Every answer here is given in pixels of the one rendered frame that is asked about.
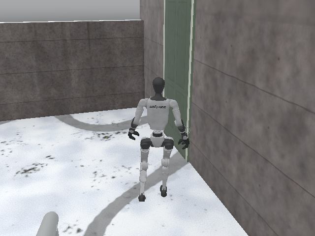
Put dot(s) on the left robot upper arm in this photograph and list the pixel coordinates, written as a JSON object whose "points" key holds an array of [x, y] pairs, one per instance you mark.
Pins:
{"points": [[142, 103]]}

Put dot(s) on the robot left forearm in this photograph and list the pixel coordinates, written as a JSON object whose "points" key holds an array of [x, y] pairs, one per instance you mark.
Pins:
{"points": [[132, 127]]}

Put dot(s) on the right robot hand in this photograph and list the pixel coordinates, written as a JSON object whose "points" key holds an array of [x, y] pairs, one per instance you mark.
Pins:
{"points": [[184, 142]]}

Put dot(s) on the robot left shin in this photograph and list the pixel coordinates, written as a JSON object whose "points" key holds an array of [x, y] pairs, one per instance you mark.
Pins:
{"points": [[142, 179]]}

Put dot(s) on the robot right forearm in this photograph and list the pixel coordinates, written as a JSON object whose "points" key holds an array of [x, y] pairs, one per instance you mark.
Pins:
{"points": [[183, 131]]}

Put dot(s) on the robot right shin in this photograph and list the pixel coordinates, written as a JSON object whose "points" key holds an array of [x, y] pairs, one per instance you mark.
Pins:
{"points": [[165, 173]]}

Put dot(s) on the right robot upper arm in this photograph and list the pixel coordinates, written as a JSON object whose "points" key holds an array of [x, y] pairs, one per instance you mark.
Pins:
{"points": [[176, 112]]}

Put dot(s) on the left robot hand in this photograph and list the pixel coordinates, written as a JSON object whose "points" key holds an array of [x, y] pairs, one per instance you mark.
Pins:
{"points": [[130, 134]]}

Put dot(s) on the robot shin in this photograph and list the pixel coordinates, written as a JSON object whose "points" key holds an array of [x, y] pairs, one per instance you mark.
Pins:
{"points": [[165, 173], [142, 179]]}

